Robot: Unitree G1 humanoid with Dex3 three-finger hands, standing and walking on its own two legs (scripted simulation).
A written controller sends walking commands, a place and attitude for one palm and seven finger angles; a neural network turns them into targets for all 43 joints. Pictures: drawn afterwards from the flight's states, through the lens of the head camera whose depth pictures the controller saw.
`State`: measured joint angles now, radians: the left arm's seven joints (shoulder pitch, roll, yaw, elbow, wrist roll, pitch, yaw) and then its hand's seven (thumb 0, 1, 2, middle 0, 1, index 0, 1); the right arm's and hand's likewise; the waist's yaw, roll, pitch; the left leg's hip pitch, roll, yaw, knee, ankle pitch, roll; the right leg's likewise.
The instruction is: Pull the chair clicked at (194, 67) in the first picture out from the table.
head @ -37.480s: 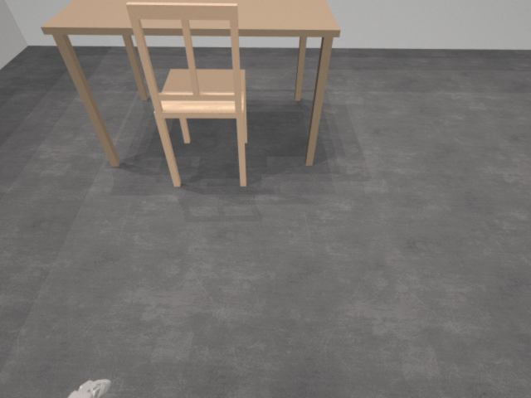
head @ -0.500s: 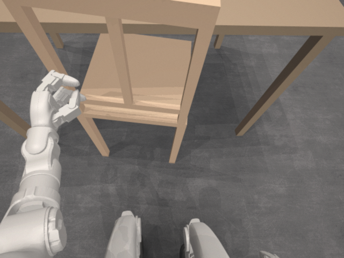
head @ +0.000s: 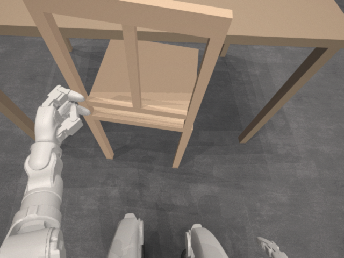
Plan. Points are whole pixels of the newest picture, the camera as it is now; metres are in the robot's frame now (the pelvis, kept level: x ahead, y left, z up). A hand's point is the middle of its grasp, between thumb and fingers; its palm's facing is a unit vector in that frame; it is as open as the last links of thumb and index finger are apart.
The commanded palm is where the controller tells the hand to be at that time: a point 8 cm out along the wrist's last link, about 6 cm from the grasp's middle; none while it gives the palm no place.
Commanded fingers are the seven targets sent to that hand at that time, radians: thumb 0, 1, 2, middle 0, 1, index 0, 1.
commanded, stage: hook a spindle and tug to test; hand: left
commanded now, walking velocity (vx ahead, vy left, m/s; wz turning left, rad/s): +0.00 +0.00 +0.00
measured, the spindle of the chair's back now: (134, 73) +0.55 +0.10 +0.03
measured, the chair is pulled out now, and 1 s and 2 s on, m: -0.05 -0.05 -0.05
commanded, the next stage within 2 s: open the thumb and straighten the fingers in 0.08 s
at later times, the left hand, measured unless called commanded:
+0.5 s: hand (77, 120) +0.42 +0.22 +0.02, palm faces +0.06 -1.00 -0.04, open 9.9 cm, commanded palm +0.39 +0.26 +0.02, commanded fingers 0.00 -0.55 0.20 -0.32 -0.94 -0.32 -0.94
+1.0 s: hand (79, 122) +0.41 +0.21 +0.02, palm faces +0.05 -1.00 -0.03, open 17.3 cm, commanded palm +0.39 +0.26 +0.02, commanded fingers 0.00 -0.55 0.20 0.00 0.00 0.00 0.00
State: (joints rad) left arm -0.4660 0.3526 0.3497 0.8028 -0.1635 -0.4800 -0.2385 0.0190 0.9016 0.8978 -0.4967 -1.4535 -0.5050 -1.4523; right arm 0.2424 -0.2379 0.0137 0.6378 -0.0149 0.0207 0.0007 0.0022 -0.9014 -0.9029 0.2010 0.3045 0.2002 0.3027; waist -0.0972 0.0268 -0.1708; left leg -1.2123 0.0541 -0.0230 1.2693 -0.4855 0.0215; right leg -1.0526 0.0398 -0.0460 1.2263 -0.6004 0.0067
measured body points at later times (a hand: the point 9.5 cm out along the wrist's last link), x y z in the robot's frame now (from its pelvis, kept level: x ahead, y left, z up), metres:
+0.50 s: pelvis +0.00 +0.00 +0.00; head +0.12 +0.03 +0.43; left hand +0.41 +0.27 +0.02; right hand +0.08 -0.26 -0.12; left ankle +0.05 +0.10 -0.62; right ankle -0.01 -0.13 -0.62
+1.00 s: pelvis +0.00 +0.00 +0.00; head +0.12 +0.03 +0.43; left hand +0.40 +0.27 +0.02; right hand +0.10 -0.26 -0.11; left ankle +0.05 +0.10 -0.62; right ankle -0.01 -0.13 -0.62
